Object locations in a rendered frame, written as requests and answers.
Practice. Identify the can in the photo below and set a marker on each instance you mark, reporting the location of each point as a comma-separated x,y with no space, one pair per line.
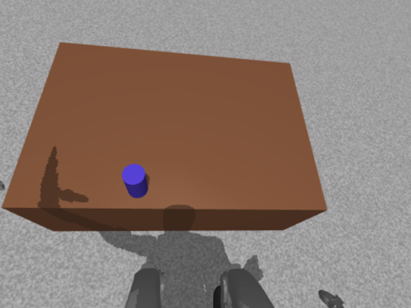
135,181

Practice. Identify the right robot hand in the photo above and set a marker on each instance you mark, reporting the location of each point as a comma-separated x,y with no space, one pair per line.
330,300

